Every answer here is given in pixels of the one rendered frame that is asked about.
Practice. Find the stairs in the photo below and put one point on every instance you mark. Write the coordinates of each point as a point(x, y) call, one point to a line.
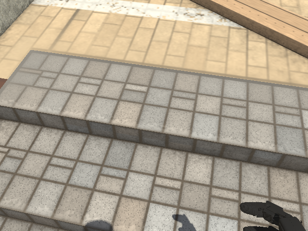
point(61, 173)

